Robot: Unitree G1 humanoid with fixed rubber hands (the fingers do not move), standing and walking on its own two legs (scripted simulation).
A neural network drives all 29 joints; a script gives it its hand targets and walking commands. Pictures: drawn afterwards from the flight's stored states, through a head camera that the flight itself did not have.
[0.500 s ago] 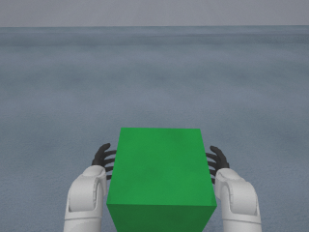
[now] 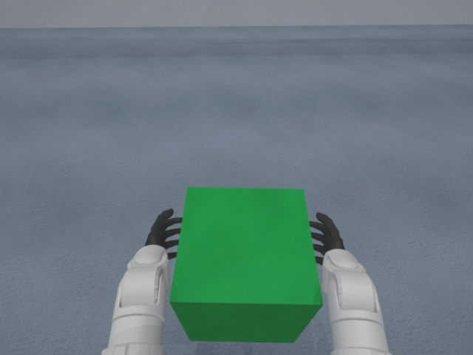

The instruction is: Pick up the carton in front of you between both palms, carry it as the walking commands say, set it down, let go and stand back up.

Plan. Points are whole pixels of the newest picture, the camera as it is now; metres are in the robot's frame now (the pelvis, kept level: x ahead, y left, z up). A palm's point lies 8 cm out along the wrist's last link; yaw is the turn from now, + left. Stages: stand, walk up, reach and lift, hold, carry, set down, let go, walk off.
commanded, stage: carry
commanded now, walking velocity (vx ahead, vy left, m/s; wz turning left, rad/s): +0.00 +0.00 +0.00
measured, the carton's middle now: (243, 269) +0.31 +0.00 -0.03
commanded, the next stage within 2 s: hold in 0.32 s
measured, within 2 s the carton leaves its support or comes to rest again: neither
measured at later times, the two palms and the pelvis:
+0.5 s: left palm (146, 262) +0.27 +0.16 +0.04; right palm (327, 261) +0.28 -0.14 +0.04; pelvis +0.00 +0.00 +0.01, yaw +3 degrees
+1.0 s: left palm (155, 269) +0.31 +0.17 -0.04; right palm (308, 258) +0.33 -0.13 -0.04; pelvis -0.04 -0.03 -0.02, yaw +7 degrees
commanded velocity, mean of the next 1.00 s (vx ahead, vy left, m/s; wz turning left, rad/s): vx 0.00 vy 0.00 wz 0.00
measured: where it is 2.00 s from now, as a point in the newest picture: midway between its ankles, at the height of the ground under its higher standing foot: outside the picture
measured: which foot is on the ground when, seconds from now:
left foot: down 0.00-1.00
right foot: down 0.00-1.00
